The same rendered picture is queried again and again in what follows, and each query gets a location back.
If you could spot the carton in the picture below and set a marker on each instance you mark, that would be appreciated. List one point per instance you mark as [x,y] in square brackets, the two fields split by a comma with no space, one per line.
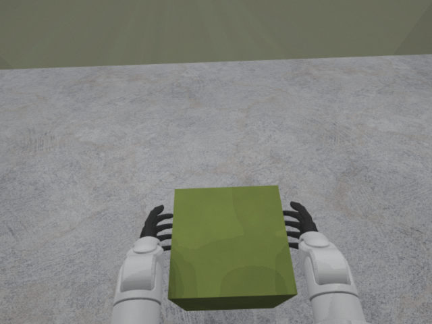
[229,249]

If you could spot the robot left forearm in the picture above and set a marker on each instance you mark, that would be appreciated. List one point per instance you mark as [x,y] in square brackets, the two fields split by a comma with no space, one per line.
[139,284]

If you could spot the robot left hand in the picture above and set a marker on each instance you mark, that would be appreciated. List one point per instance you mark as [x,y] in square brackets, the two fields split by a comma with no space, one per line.
[150,228]

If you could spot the robot right hand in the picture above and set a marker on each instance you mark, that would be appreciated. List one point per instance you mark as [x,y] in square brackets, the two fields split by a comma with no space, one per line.
[305,223]

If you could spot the robot right forearm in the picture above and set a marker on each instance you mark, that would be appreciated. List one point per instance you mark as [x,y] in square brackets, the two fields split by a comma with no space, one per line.
[330,284]

